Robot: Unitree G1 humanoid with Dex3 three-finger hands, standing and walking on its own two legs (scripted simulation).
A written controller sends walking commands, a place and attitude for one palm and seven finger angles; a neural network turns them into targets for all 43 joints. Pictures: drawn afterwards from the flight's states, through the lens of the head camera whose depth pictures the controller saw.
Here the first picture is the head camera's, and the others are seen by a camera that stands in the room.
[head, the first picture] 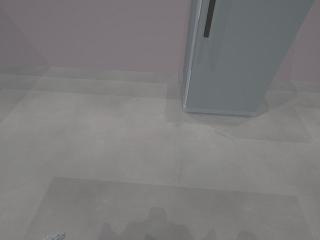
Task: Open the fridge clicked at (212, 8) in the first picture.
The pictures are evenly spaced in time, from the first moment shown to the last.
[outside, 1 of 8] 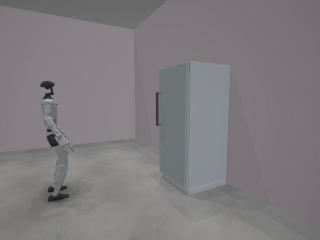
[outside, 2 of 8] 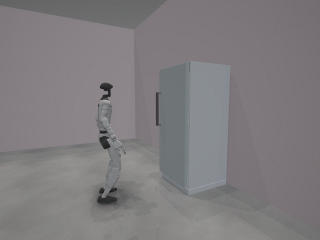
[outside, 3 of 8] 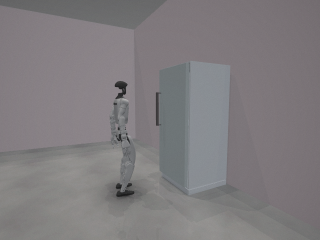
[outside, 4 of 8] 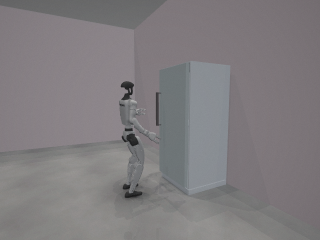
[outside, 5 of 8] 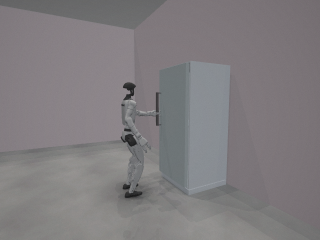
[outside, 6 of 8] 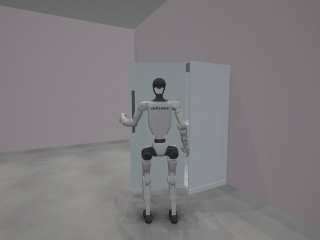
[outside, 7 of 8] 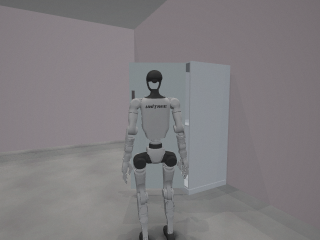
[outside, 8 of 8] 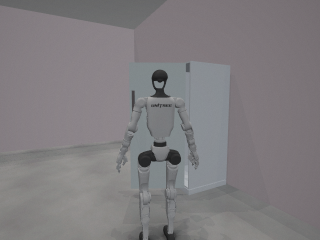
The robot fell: no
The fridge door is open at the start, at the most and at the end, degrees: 0 68 64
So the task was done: yes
